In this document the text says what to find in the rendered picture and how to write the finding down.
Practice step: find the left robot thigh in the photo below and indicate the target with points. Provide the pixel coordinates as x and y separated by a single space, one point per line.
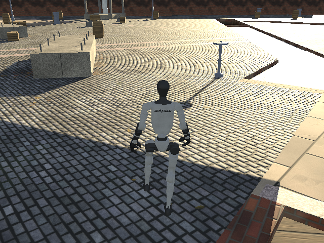
149 149

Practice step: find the left robot foot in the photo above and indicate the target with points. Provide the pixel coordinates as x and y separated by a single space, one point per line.
146 187

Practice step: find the left robot hand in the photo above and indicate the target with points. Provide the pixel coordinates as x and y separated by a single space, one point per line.
132 146

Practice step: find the right robot hand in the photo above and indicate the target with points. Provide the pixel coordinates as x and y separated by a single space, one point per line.
182 139

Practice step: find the robot right forearm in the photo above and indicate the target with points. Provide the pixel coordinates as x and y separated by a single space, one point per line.
186 132

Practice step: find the robot left upper arm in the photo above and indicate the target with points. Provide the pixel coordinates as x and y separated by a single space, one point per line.
143 116

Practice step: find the robot right upper arm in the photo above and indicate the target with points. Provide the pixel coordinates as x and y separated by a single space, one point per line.
181 116

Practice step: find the robot left forearm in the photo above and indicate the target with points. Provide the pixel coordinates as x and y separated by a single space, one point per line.
136 135

